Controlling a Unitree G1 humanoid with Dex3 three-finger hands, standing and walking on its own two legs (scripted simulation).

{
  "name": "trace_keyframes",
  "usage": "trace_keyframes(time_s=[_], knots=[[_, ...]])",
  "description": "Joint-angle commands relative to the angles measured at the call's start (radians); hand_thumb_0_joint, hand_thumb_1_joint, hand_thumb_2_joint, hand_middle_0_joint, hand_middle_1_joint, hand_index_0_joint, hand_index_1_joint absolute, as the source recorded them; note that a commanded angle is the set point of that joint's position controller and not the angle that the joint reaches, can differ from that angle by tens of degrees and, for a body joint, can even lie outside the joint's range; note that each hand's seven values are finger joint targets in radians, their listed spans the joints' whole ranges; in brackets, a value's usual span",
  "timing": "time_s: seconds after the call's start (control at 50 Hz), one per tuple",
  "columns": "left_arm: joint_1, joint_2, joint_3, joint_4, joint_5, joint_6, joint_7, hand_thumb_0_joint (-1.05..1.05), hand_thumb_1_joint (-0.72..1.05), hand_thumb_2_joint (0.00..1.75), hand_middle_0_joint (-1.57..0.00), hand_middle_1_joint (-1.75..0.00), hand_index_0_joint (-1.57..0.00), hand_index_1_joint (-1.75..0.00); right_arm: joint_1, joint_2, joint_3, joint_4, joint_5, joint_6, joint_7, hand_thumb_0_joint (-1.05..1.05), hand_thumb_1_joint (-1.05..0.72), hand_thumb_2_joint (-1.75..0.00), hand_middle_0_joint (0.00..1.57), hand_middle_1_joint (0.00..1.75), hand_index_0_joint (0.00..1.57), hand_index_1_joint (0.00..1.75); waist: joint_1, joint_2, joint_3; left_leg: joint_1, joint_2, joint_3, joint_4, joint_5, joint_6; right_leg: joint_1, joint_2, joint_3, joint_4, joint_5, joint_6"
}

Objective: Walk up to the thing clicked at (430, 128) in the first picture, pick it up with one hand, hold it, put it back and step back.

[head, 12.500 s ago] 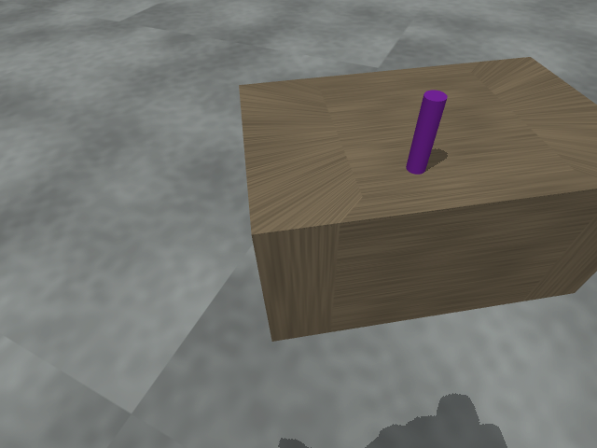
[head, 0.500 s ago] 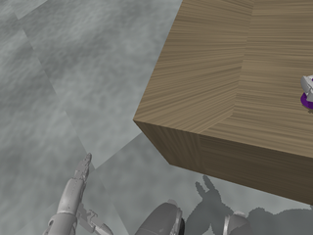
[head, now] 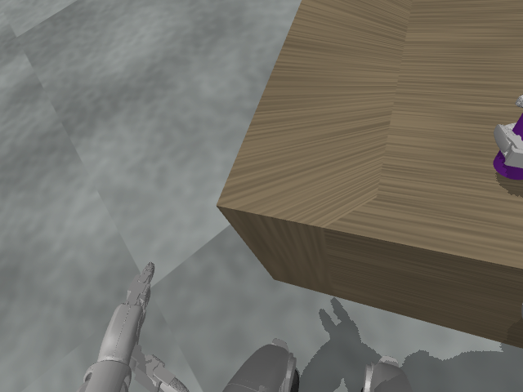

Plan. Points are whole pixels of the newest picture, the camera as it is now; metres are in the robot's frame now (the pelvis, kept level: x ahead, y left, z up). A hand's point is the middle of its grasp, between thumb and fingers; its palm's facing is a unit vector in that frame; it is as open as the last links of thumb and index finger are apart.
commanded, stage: lift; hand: right
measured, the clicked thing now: out of the picture +0.52 -0.25 +0.07
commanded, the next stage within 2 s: hold in 1.50 s
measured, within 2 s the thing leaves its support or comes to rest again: neither
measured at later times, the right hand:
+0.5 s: hand out of the picture +0.47 -0.22 +0.08, palm faces +0.25 +0.97 -0.02, open 7.3 cm
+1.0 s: hand out of the picture +0.39 -0.18 +0.14, palm faces +0.23 +0.97 -0.02, open 7.3 cm
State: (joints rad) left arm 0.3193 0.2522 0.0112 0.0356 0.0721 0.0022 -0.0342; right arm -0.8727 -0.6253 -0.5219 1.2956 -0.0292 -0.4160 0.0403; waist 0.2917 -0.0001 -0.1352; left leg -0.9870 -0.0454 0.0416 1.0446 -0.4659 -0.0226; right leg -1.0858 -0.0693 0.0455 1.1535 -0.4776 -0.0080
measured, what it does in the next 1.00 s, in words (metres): rises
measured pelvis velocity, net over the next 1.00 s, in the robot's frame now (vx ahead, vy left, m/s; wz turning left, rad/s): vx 0.01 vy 0.01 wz -0.03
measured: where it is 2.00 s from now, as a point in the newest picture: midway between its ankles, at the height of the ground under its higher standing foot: outside the picture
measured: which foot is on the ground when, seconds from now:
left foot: down 0.00-1.00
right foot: down 0.00-1.00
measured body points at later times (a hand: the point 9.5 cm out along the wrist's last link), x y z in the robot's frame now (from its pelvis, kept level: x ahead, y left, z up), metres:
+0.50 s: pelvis +0.00 +0.00 +0.03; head +0.09 -0.03 +0.47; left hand +0.16 +0.27 +0.01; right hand +0.45 -0.27 +0.09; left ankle +0.01 +0.14 -0.65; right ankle +0.03 -0.11 -0.65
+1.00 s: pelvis +0.01 +0.01 +0.06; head +0.03 +0.01 +0.51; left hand +0.17 +0.27 +0.00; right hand +0.37 -0.23 +0.14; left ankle +0.01 +0.14 -0.65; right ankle +0.03 -0.11 -0.65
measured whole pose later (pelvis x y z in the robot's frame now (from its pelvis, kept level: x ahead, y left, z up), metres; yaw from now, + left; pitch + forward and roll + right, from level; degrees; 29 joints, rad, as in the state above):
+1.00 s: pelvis +0.01 +0.01 +0.06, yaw -2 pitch +7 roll +1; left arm 0.31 0.22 0.07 0.38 0.00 -0.07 0.06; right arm -0.37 -0.22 -0.25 0.58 0.13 -0.17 -0.02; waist 0.06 -0.02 -0.07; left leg -0.50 0.00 -0.01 0.76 -0.37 -0.02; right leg -0.54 -0.03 -0.02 0.77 -0.35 0.00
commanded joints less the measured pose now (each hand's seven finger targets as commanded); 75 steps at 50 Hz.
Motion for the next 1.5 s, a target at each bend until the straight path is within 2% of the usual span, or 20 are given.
trace_keyframes(time_s=[0.0,0.12,0.16,0.2,0.3,0.36,0.38,0.44,0.48,0.62,0.64,0.66,0.78,0.88,1.04,1.14,1.18,1.36,1.38,1.48], knots=[[0.014,0.183,0.123,-0.14,-0.005,-0.05,0.027,0.0,-0.53,0.04,-0.05,-0.06,-0.06,-0.05,-0.62,-0.302,-0.006,-0.375,0.033,-0.132,-0.009,0.0,-0.5,-1.33,1.36,1.43,1.37,1.43,-0.016,-0.379,-0.637,0.13,-0.028,0.015,-0.092,0.351,0.042,0.641,0.015,0.028,-0.118,0.533,0.012],[-0.007,0.171,0.12,-0.129,-0.01,-0.055,0.026,0.0,-0.52,0.03,-0.05,-0.06,-0.06,-0.05,-0.617,-0.294,-0.005,-0.438,0.04,-0.129,-0.018,0.0,-0.49,-1.31,1.34,1.42,1.36,1.42,-0.06,-0.38,-0.639,0.184,-0.025,0.009,-0.109,0.351,0.045,0.639,0.023,0.018,-0.146,0.512,0.015],[-0.007,0.178,0.125,-0.146,-0.017,-0.06,0.025,0.0,-0.53,0.04,-0.05,-0.06,-0.06,-0.05,-0.468,-0.188,0.033,-0.321,0.049,-0.103,-0.006,0.0,-0.48,-1.29,1.33,1.4,1.34,1.4,-0.034,-0.289,-0.572,0.189,-0.029,0.025,-0.13,0.343,0.041,0.622,0.021,0.026,-0.172,0.487,0.013],[0.0,0.193,0.135,-0.127,-0.015,-0.059,0.03,0.0,-0.53,0.04,-0.05,-0.06,-0.06,-0.05,-0.544,-0.278,-0.012,-0.449,0.052,-0.116,-0.016,0.0,-0.51,-1.31,1.35,1.41,1.36,1.41,-0.07,-0.339,-0.647,0.213,-0.028,0.018,-0.134,0.357,0.043,0.691,0.02,0.023,-0.181,0.537,0.02],[0.022,0.17,0.126,-0.069,-0.028,-0.069,0.032,0.0,-0.53,0.04,-0.05,-0.06,-0.06,-0.05,-0.416,-0.151,0.038,-0.424,0.08,-0.079,-0.014,0.0,-0.51,-1.32,1.35,1.43,1.37,1.43,-0.077,-0.259,-0.528,0.242,-0.025,0.014,-0.176,0.355,0.038,0.661,0.027,0.008,-0.222,0.478,0.01],[-0.017,0.14,0.11,-0.065,-0.03,-0.08,0.034,0.0,-0.53,0.03,-0.05,-0.06,-0.06,-0.05,-0.528,-0.124,0.082,-0.624,0.089,-0.089,-0.02,0.0,-0.52,-1.32,1.36,1.43,1.37,1.43,-0.109,-0.316,-0.594,0.271,-0.022,0.005,-0.187,0.353,0.043,0.736,0.026,0.001,-0.245,0.5,0.018],[0.012,0.183,0.156,-0.054,-0.033,-0.084,0.041,0.0,-0.53,0.04,-0.05,-0.06,-0.06,-0.05,-0.479,-0.127,0.066,-0.593,0.096,-0.08,-0.022,0.0,-0.53,-1.33,1.36,1.43,1.37,1.43,-0.098,-0.295,-0.582,0.277,-0.024,0.011,-0.195,0.357,0.042,0.754,0.025,0.004,-0.254,0.505,0.02],[0.023,0.13,0.096,-0.026,-0.037,-0.084,0.034,0.0,-0.54,0.04,-0.05,-0.06,-0.06,-0.05,-0.285,-0.027,0.089,-0.494,0.107,-0.041,-0.023,0.0,-0.51,-1.34,1.37,1.45,1.38,1.45,-0.124,-0.161,-0.466,0.348,-0.017,0.006,-0.232,0.393,0.031,0.658,0.04,-0.009,-0.285,0.446,0.003],[0.007,0.141,0.113,-0.022,-0.037,-0.091,0.042,0.0,-0.54,0.04,-0.05,-0.06,-0.06,-0.05,-0.414,-0.093,0.074,-0.715,0.11,-0.055,-0.035,0.0,-0.49,-1.35,1.36,1.45,1.38,1.45,-0.161,-0.229,-0.566,0.41,-0.005,-0.014,-0.234,0.427,0.029,0.706,0.045,-0.023,-0.289,0.456,0.001],[0.038,0.154,0.155,0.086,-0.057,-0.1,0.065,0.0,-0.53,0.04,-0.05,-0.06,-0.06,-0.05,-0.218,0.053,0.145,-0.748,0.139,0.019,-0.05,0.0,-0.48,-1.33,1.35,1.44,1.37,1.44,-0.169,-0.116,-0.411,0.448,0.004,-0.015,-0.296,0.417,0.022,0.718,0.048,-0.036,-0.357,0.412,-0.004],[0.009,0.106,0.11,0.063,-0.062,-0.104,0.064,0.0,-0.54,0.04,-0.05,-0.06,-0.06,-0.05,-0.261,0.1,0.179,-0.867,0.153,0.018,-0.048,0.0,-0.49,-1.32,1.35,1.44,1.37,1.44,-0.179,-0.118,-0.425,0.474,0.006,-0.018,-0.304,0.416,0.025,0.729,0.049,-0.037,-0.372,0.406,-0.002],[-0.002,0.155,0.162,0.06,-0.068,-0.11,0.072,0.0,-0.54,0.04,-0.05,-0.06,-0.06,-0.05,-0.208,0.098,0.168,-0.814,0.155,0.035,-0.053,0.0,-0.47,-1.32,1.35,1.44,1.37,1.44,-0.173,-0.098,-0.409,0.467,0.007,-0.017,-0.31,0.398,0.027,0.74,0.048,-0.037,-0.385,0.388,-0.003],[-0.026,0.111,0.128,0.16,-0.077,-0.122,0.086,0.0,-0.54,0.04,-0.05,-0.06,-0.06,-0.05,-0.103,0.094,0.163,-0.926,0.172,0.069,-0.057,0.0,-0.46,-1.31,1.34,1.43,1.36,1.43,-0.227,-0.082,-0.339,0.536,0.026,-0.032,-0.357,0.375,0.019,0.734,0.059,-0.052,-0.432,0.351,-0.004],[-0.06,0.085,0.097,0.163,-0.083,-0.129,0.101,0.0,-0.54,0.04,-0.05,-0.06,-0.06,-0.05,-0.081,0.155,0.217,-1.094,0.189,0.095,-0.064,0.0,-0.48,-1.31,1.33,1.42,1.35,1.42,-0.237,-0.056,-0.334,0.575,0.029,-0.033,-0.384,0.379,0.018,0.787,0.06,-0.055,-0.467,0.353,-0.003],[-0.092,0.136,0.156,0.203,-0.087,-0.139,0.131,0.0,-0.54,0.04,-0.05,-0.06,-0.06,-0.05,0.044,0.194,0.23,-1.165,0.204,0.156,-0.082,0.0,-0.48,-1.32,1.35,1.44,1.37,1.44,-0.239,-0.015,-0.278,0.607,0.032,-0.03,-0.428,0.37,0.013,0.843,0.057,-0.057,-0.523,0.34,-0.006],[-0.071,0.06,0.096,0.306,-0.089,-0.129,0.129,0.0,-0.54,0.04,-0.05,-0.06,-0.06,-0.05,0.084,0.246,0.277,-1.203,0.209,0.189,-0.08,0.0,-0.49,-1.33,1.36,1.45,1.38,1.45,-0.251,-0.05,-0.202,0.601,0.035,-0.033,-0.452,0.366,0.015,0.845,0.06,-0.064,-0.542,0.338,-0.002],[-0.143,0.129,0.149,0.242,-0.089,-0.139,0.14,0.0,-0.54,0.04,-0.05,-0.06,-0.06,-0.06,0.084,0.219,0.262,-1.246,0.207,0.199,-0.083,0.0,-0.46,-1.34,1.35,1.45,1.37,1.45,-0.249,-0.03,-0.263,0.626,0.035,-0.032,-0.46,0.371,0.014,0.882,0.057,-0.06,-0.55,0.342,-0.003],[-0.127,0.066,0.101,0.281,-0.094,-0.129,0.14,0.0,-0.54,0.03,-0.05,-0.06,-0.06,-0.05,0.146,0.239,0.264,-1.307,0.216,0.23,-0.097,0.0,-0.5,-1.33,1.35,1.44,1.37,1.44,-0.272,-0.028,-0.175,0.677,0.039,-0.03,-0.497,0.367,0.014,0.871,0.063,-0.063,-0.589,0.346,-0.005],[-0.146,0.129,0.161,0.252,-0.094,-0.133,0.147,0.0,-0.54,0.04,-0.05,-0.06,-0.06,-0.05,0.137,0.231,0.258,-1.335,0.217,0.233,-0.099,0.0,-0.5,-1.33,1.35,1.44,1.37,1.44,-0.254,-0.042,-0.222,0.671,0.039,-0.033,-0.497,0.38,0.014,0.913,0.061,-0.063,-0.589,0.354,-0.004],[-0.12,0.073,0.114,0.299,-0.094,-0.136,0.145,0.0,-0.54,0.04,-0.05,-0.06,-0.06,-0.06,0.179,0.256,0.279,-1.336,0.213,0.252,-0.1,0.0,-0.51,-1.32,1.34,1.43,1.36,1.43,-0.261,-0.034,-0.166,0.672,0.036,-0.026,-0.519,0.357,0.016,0.913,0.06,-0.06,-0.612,0.336,-0.004]])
